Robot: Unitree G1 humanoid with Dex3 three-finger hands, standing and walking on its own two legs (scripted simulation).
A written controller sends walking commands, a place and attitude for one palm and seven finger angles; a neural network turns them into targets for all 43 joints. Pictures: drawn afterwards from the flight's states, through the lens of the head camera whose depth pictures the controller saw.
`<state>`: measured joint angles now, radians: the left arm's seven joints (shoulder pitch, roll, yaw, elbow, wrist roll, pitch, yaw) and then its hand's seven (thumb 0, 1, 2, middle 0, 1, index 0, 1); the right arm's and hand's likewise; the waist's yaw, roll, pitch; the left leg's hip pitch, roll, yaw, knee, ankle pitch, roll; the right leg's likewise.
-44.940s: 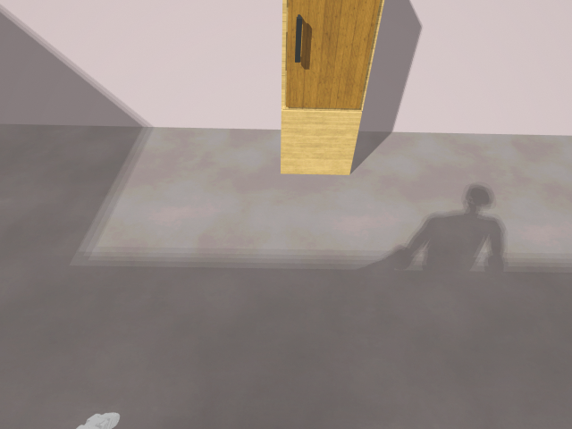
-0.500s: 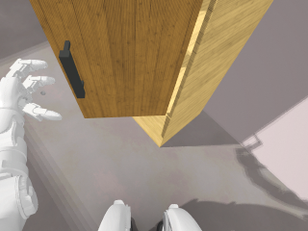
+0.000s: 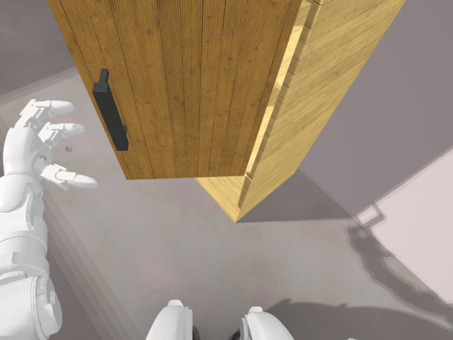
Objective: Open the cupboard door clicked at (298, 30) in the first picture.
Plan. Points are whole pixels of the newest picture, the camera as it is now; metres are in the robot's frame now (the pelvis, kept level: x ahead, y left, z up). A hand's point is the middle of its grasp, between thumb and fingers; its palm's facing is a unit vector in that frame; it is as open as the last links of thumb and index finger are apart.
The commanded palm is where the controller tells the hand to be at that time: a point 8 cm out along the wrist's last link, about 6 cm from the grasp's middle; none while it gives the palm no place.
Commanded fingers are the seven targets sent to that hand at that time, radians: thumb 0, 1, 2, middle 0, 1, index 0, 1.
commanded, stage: slide the fingers in behind the handle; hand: left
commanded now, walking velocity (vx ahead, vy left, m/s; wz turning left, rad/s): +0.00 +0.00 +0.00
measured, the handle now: (114, 113) +0.51 +0.21 +0.04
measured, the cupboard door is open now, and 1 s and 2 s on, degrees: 54 55 56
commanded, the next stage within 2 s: close the thumb around the handle in 1.58 s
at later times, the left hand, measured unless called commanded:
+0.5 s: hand (99, 141) +0.44 +0.23 +0.04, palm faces +0.10 -1.00 -0.01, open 14.0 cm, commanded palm +0.41 +0.27 +0.05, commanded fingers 0.00 -0.50 0.30 -0.30 -1.20 -0.30 -1.20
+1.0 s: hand (114, 142) +0.44 +0.20 +0.04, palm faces +0.11 -0.99 -0.01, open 14.1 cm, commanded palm +0.41 +0.24 +0.05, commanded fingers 0.00 -0.50 0.30 -0.30 -1.20 -0.30 -1.20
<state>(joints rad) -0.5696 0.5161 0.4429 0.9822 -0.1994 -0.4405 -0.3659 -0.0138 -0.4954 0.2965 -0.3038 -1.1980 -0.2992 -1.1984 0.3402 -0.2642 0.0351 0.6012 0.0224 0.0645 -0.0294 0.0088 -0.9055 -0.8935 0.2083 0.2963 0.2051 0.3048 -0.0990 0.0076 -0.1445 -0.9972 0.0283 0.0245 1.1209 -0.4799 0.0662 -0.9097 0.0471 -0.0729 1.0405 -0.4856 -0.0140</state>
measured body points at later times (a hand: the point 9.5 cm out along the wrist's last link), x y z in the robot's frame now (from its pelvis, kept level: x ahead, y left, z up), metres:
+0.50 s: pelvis +0.00 -0.01 +0.00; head +0.11 +0.02 +0.43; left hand +0.43 +0.28 +0.05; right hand +0.05 -0.28 -0.11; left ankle +0.03 +0.07 -0.66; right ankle +0.00 -0.12 -0.66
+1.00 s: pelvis +0.01 -0.02 +0.00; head +0.11 +0.01 +0.43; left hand +0.43 +0.26 +0.05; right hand +0.07 -0.28 -0.11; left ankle +0.03 +0.07 -0.66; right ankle +0.00 -0.12 -0.66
